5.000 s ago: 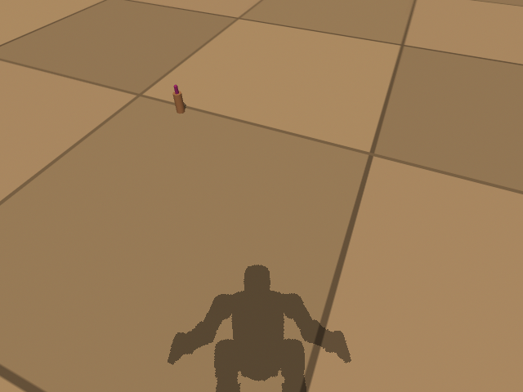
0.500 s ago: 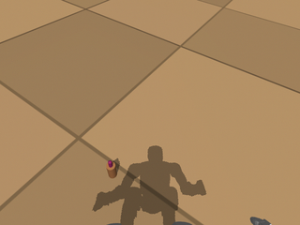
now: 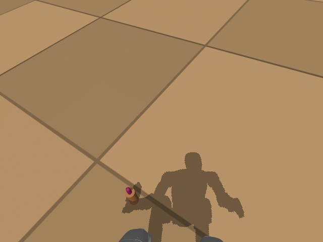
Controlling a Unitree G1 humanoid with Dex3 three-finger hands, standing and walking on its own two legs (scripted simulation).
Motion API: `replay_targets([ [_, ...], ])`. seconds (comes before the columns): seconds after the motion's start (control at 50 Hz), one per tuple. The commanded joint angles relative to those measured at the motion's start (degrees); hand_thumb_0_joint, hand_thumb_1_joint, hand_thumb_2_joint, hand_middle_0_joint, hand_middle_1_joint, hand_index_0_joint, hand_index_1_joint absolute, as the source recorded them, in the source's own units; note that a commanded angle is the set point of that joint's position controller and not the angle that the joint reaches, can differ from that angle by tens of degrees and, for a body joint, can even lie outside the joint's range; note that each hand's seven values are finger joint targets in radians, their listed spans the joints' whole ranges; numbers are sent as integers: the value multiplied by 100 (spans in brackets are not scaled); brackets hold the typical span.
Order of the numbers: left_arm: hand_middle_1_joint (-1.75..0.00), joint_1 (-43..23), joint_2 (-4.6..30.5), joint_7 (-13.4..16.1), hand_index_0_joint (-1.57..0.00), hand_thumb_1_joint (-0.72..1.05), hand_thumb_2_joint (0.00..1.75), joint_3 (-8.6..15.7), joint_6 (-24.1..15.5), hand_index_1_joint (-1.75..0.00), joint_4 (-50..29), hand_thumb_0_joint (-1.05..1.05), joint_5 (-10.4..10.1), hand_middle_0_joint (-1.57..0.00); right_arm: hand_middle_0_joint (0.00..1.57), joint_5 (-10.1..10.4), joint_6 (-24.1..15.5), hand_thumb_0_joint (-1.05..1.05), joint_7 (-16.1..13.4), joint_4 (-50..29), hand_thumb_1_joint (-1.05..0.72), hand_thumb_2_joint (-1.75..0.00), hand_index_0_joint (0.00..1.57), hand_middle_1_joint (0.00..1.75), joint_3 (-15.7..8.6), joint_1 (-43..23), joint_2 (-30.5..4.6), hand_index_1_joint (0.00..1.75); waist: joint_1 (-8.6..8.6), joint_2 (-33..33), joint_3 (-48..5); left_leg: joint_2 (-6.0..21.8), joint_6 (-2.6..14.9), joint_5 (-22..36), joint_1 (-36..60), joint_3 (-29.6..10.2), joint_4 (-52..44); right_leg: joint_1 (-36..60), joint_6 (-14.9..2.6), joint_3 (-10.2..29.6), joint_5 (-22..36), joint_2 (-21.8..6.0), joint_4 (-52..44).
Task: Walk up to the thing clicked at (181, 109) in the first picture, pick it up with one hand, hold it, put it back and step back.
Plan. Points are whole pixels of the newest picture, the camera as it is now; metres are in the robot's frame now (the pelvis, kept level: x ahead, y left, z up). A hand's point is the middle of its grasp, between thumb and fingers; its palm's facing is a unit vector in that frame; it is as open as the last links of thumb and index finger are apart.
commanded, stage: walk up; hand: left
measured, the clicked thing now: (131, 194) +0.44 +0.25 -0.66
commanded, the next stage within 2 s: stand in 1.58 s
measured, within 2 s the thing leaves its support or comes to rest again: neither
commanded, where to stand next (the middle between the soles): +0.09 +0.02 m, yaw -1 degrees
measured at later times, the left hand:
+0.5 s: hand out of the picture +0.09 +0.29 -0.15, palm faces -0.03 -0.94 -0.33, open 7.4 cm
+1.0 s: hand out of the picture +0.14 +0.28 -0.14, palm faces -0.04 -0.94 -0.33, open 7.4 cm
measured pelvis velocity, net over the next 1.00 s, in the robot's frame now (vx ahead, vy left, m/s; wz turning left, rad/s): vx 0.05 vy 0.03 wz -0.01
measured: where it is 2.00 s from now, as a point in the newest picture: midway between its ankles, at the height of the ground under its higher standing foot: outside the picture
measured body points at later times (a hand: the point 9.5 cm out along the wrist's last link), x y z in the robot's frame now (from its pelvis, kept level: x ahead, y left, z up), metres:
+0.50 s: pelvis +0.04 +0.04 +0.01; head +0.05 +0.04 +0.45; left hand +0.09 +0.34 -0.13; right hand +0.12 -0.27 -0.11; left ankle +0.07 +0.16 -0.73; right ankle +0.05 -0.10 -0.73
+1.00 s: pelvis +0.05 +0.03 +0.02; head +0.05 +0.03 +0.47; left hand +0.14 +0.33 -0.11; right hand +0.13 -0.28 -0.11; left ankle +0.07 +0.16 -0.73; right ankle +0.05 -0.10 -0.73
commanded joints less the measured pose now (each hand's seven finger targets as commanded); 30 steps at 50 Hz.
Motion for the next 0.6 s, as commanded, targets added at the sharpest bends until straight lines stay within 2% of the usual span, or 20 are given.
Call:
replay_targets([
  [0.0, -30, -20, 1728, 151, -20, 90, 90, 505, -37, -30, -306, 0, 23, -20, 20, -21, -60, 0, -36, -169, -90, -90, 20, 30, -333, 298, -893, 30, 17, -1514, -439, 185, -65, 221, -7, -15, -909, 110, -1016, 1357, -1210, -1072, -1617],
  [0.04, -30, -280, 1725, 128, -20, 90, 90, 477, 27, -30, -301, 0, 19, -20, 20, -6, -100, 0, -34, -49, -90, -90, 20, 30, -346, 290, -872, 30, -38, -1597, -462, 70, -70, 331, 529, 150, -1355, -276, -942, 1175, -1473, -1001, -1436],
  [0.08, -30, -502, 1637, 100, -20, 90, 90, 433, 113, -30, -275, 0, -42, -20, 20, 5, -169, 0, -69, 181, -90, -90, 20, 30, -347, 510, -839, 30, -192, -1249, -601, -74, -69, 991, 1261, 347, -2133, -635, -840, 988, -1694, -955, -948],
  [0.1, -30, -515, 1465, 94, -20, 90, 90, 346, 158, -30, -261, 0, -66, -20, 20, -30, -201, 0, -110, 256, -90, -90, 20, 30, -372, 523, -909, 30, -254, -1036, -604, -112, -20, 1085, 1545, 271, -2351, -953, -677, 950, -1811, -878, -671],
  [0.12, -30, -479, 1247, 89, -20, 90, 90, 263, 196, -30, -225, 0, -86, -20, 20, -46, -242, 0, -155, 275, -90, -90, 20, 30, -376, 510, -986, 30, -299, -629, -630, 49, 36, 843, 1673, -33, -2837, -1079, -526, 776, -1992, -707, -290],
  [0.14, -30, -361, 925, 76, -20, 90, 90, 167, 247, -30, -194, 0, -145, -20, 20, -128, -282, 0, -185, 211, -90, -90, 20, 30, -412, 353, -1303, 30, -187, 413, -524, 905, 237, -280, 1345, -1548, -3679, -1312, -253, 467, -2132, -206, 494],
  [0.16, -30, -217, 999, 97, -20, 90, 90, 169, 298, -30, -67, 0, -185, -20, 20, -84, -315, 0, -190, -27, -90, -90, 20, 30, -409, -205, -1621, 30, -81, 741, -357, 1760, 709, -1882, 533, -2888, -4569, -1017, -35, 244, -1808, 217, 1058],
  [0.18, -30, -304, 1466, 130, -20, 90, 90, 320, 318, -30, 151, 0, -137, -20, 20, -32, -279, 0, -176, -35, -90, -90, 20, 30, -429, -571, -1755, 30, -89, 559, 9, 1872, 1038, -2152, -414, -2833, -4582, -407, -24, 461, -1945, 6, 1537],
  [0.2, -30, -106, 1492, 104, -20, 90, 90, 335, 315, -30, 287, 0, -145, -20, 20, -34, -268, 0, -179, -47, -90, -90, 20, 30, -377, -798, -1552, 30, 103, 403, 119, 1623, 993, -1804, -556, -2289, -4348, -78, -20, 460, -1725, -77, 1448],
  [0.22, -30, -85, 1350, 77, -20, 90, 90, 299, 303, -30, 389, 0, -141, -20, 20, -58, -297, 0, -182, -27, -90, -90, 20, 30, -284, -808, -1319, 30, 64, 306, 5, 1226, 787, -1000, -93, -1725, -4057, -198, -38, 503, -1559, -34, 1064],
  [0.26, -30, 8, 1201, 83, -20, 90, 90, 273, 252, -30, 603, 0, -167, -20, 20, -37, -335, 0, -172, 85, -90, -90, 20, 30, -241, -673, -1220, 30, 46, 595, -274, 992, 573, 258, 289, -1253, -3633, 115, -42, 256, -980, 77, 426],
  [0.3, -30, -72, 1153, 116, -20, 90, 90, 266, 207, -30, 717, 0, -134, -20, 20, -8, -288, 0, -145, 164, -90, -90, 20, 30, -242, -735, -1259, 30, 48, 643, -529, 920, 516, 642, 368, -1009, -3249, 728, -41, 133, -580, 200, -471],
  [0.34, -30, -180, 1250, 168, -20, 90, 90, 262, 156, -30, 723, 0, -63, -20, 20, 54, -269, 0, -160, 163, -90, -90, 20, 30, -155, -685, -1028, 30, 48, 399, -797, 870, 334, 1130, 527, -823, -2971, 1097, -135, 557, -192, -71, -918],
  [0.36, -30, -369, 1419, 170, -20, 90, 90, 261, 130, -30, 710, 0, -43, -20, 20, 85, -285, 0, -169, 188, -90, -90, 20, 30, -121, -658, -894, 30, -56, 23, -867, 625, 200, 1025, 500, -656, -2917, 1018, -240, 1014, 3, -344, -934],
  [0.38, -30, -719, 1493, 127, -20, 90, 90, 240, 139, -30, 675, 0, -66, -20, 20, 89, -290, 0, -182, 281, -90, -90, 20, 30, -137, -593, -925, 30, -230, -230, -728, 428, 139, 534, 757, -505, -3080, 597, -294, 1074, -280, -388, -863],
  [0.4, -30, -892, 1425, 101, -20, 90, 90, 221, 159, -30, 641, 0, -96, -20, 20, 64, -307, 0, -201, 382, -90, -90, 20, 30, -152, -527, -994, 30, -261, -239, -684, 491, 144, 357, 972, -601, -3270, 406, -268, 966, -409, -366, -769],
  [0.42, -30, -863, 1297, 84, -20, 90, 90, 167, 166, -30, 686, 0, -137, -20, 20, 61, -335, 0, -207, 421, -90, -90, 20, 30, -157, -685, -1077, 30, -203, -74, -717, 605, 178, 468, 1081, -761, -3435, 454, -193, 752, -157, -236, -658],
  [0.46, -30, -700, 1190, 87, -20, 90, 90, 117, 141, -30, 876, 0, -149, -20, 20, 63, -362, 0, -204, 449, -90, -90, 20, 30, -135, -942, -1065, 30, -79, -146, -867, 768, 279, 1441, 1178, -782, -3276, 737, -141, 606, 305, -198, -745],
  [0.52, -30, -776, 1283, 102, -20, 90, 90, 125, 94, -30, 1015, 0, -148, -20, 20, 103, -365, 0, -217, 537, -90, -90, 20, 30, -95, -977, -958, 30, -124, -432, -847, 568, 217, 2213, 1382, -395, -3021, 817, -164, 781, 1042, -360, -952],
  [0.58, -30, -954, 1244, 107, -20, 90, 90, 108, 121, -30, 1056, 0, -165, -20, 20, 108, -347, 0, -217, 686, -90, -90, 20, 30, -93, -1013, -947, 30, -155, -465, -844, 571, 187, 2259, 1553, -368, -3156, 772, -154, 745, 1034, -376, -969],
])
